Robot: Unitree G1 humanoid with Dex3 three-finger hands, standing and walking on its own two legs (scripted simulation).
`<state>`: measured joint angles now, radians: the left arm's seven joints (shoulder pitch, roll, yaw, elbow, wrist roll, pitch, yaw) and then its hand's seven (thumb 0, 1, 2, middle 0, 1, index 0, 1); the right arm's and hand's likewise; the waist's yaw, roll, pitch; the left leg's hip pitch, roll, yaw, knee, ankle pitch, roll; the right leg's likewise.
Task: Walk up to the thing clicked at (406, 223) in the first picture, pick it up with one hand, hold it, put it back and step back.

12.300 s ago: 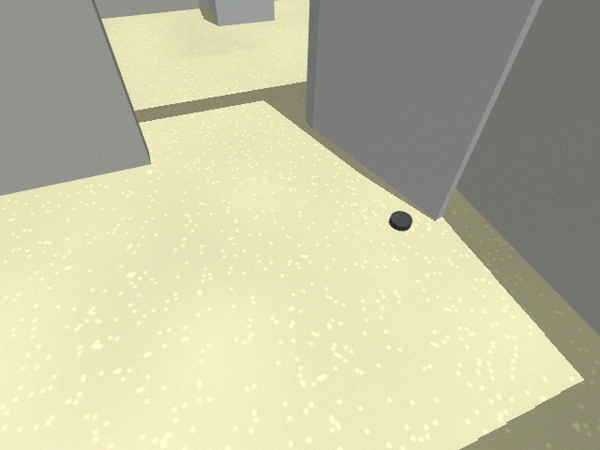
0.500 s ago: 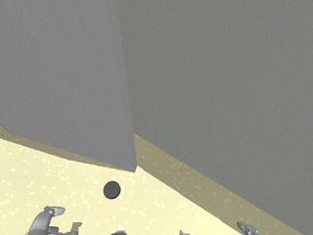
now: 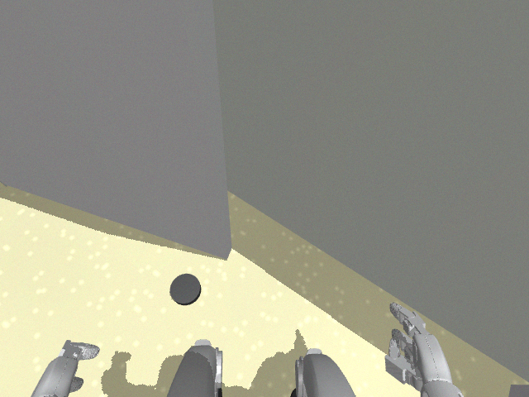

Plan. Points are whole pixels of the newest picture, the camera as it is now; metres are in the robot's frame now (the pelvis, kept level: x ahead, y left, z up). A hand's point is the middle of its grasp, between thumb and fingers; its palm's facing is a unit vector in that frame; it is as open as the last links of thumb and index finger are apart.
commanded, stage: rise first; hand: left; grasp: from above
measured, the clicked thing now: (185, 289) +0.43 +0.23 -0.65
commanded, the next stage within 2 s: none
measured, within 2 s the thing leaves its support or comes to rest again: neither
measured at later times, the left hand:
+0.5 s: hand (128, 333) +0.25 +0.29 -0.35, palm faces -0.44 -0.38 -0.81, open 14.2 cm
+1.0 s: hand (144, 308) +0.33 +0.30 -0.45, palm faces -0.46 -0.08 -0.89, open 14.3 cm
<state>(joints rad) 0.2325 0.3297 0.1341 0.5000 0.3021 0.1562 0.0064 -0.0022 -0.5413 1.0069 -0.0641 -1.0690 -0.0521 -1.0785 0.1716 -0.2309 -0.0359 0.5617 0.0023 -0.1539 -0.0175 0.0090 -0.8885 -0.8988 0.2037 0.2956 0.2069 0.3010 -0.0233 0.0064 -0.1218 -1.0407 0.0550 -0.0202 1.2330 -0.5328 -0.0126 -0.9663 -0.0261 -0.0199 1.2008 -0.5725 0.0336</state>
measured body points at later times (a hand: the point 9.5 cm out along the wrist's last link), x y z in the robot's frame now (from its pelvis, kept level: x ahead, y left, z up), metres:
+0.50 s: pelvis -0.07 -0.01 -0.20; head +0.14 +0.00 +0.20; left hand +0.27 +0.31 -0.30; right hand +0.11 -0.28 -0.34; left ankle +0.03 +0.12 -0.63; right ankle +0.00 -0.14 -0.63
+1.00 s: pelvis -0.09 +0.00 -0.30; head +0.13 +0.05 +0.09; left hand +0.35 +0.30 -0.40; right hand -0.02 -0.29 -0.42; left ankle +0.03 +0.12 -0.63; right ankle +0.00 -0.14 -0.63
